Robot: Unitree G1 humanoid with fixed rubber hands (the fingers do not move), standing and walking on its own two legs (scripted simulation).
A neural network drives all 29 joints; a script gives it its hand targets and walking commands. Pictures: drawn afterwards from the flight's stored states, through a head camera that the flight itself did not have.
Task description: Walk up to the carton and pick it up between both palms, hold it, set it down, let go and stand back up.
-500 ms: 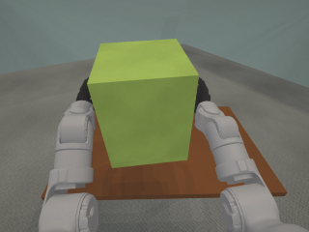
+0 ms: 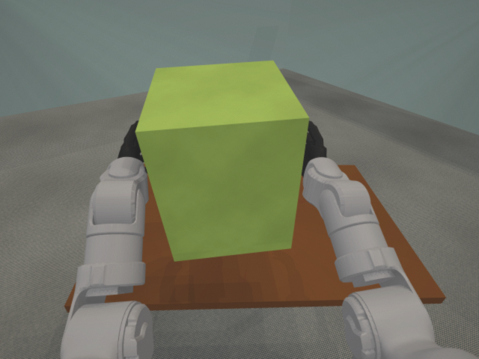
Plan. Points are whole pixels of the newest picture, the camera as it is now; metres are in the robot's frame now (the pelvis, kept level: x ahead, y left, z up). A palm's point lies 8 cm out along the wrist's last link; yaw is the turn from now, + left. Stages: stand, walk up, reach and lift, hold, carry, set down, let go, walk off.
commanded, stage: hold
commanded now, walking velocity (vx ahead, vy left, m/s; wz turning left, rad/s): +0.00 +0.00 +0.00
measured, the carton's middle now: (224, 159) +0.38 +0.00 +0.22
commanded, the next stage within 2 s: none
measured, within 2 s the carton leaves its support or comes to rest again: neither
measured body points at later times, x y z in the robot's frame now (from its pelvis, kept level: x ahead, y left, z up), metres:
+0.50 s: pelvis +0.00 +0.00 +0.00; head -0.08 +0.01 +0.44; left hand +0.37 +0.15 +0.22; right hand +0.37 -0.14 +0.22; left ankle +0.03 +0.14 -0.75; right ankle +0.01 -0.12 -0.75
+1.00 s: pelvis +0.00 +0.00 +0.00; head -0.08 +0.01 +0.44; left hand +0.37 +0.15 +0.22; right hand +0.37 -0.14 +0.22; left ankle +0.03 +0.14 -0.75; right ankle +0.01 -0.12 -0.75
